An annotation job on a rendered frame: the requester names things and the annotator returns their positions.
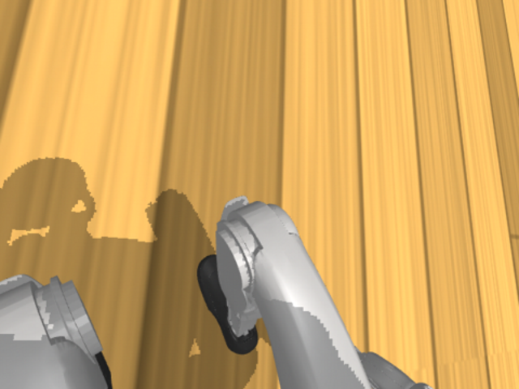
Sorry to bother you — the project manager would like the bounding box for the right robot hand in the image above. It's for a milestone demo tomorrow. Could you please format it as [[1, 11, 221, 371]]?
[[354, 346, 416, 389]]

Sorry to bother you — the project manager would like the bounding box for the right robot foot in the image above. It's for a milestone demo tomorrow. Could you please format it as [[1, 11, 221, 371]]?
[[197, 254, 258, 354]]

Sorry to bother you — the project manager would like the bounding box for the left robot foot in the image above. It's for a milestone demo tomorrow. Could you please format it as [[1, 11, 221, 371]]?
[[95, 352, 113, 389]]

